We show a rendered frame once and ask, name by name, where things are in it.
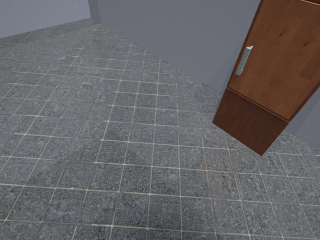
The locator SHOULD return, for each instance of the cupboard door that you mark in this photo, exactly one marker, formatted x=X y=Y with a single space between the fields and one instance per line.
x=284 y=63

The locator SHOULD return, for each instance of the handle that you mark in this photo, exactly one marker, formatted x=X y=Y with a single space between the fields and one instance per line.
x=243 y=60

